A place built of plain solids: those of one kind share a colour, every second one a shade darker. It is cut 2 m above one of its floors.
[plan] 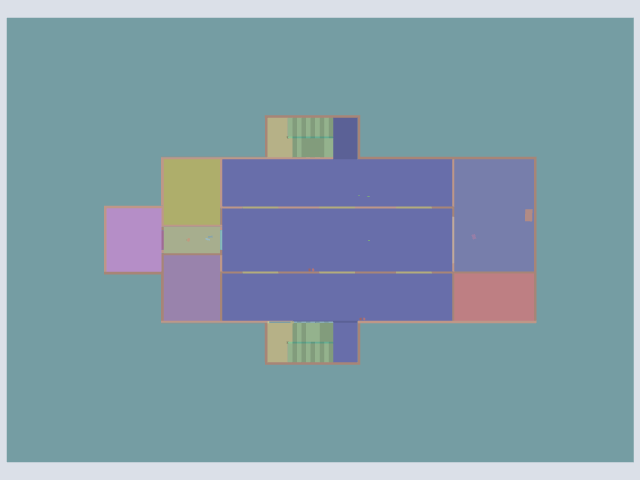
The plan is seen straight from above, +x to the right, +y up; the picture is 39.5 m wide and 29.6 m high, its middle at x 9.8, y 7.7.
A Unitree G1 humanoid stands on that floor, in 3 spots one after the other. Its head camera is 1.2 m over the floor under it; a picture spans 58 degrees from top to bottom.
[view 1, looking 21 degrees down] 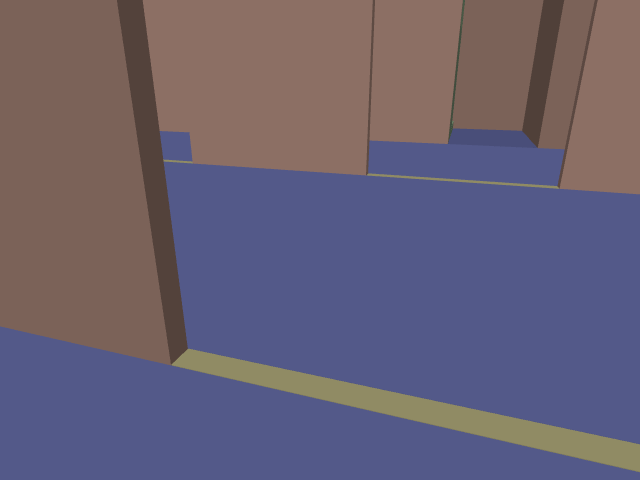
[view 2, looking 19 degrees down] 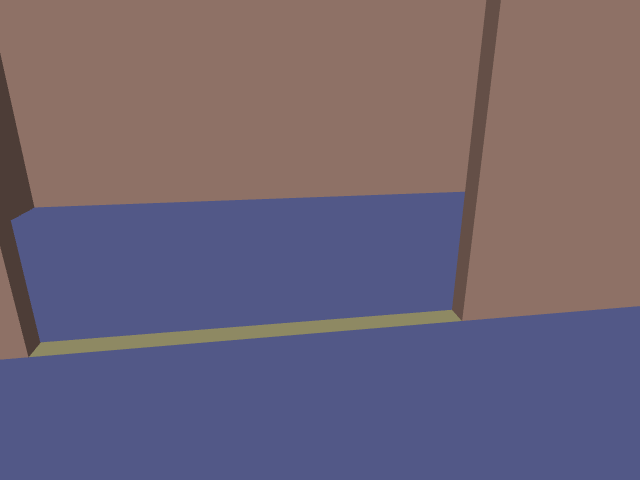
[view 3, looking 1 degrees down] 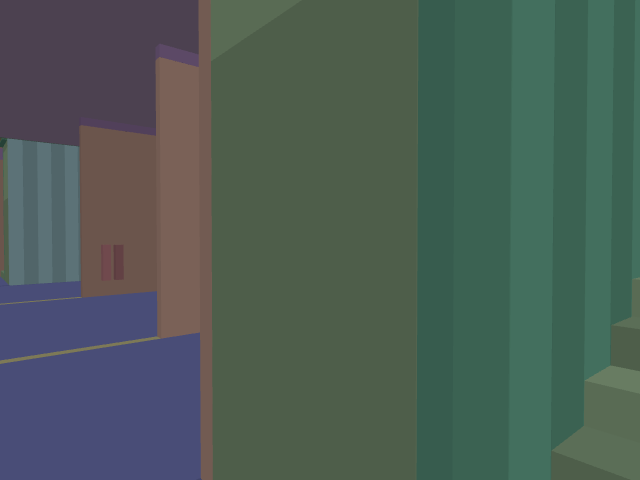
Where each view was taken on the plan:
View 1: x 10.88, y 4.33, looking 108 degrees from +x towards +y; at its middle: floor_crypt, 3.35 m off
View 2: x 6.12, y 7.67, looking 81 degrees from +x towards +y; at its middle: floor_crypt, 3.69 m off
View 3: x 11.52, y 14.66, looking -130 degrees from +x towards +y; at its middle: pilgrims_stair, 1.40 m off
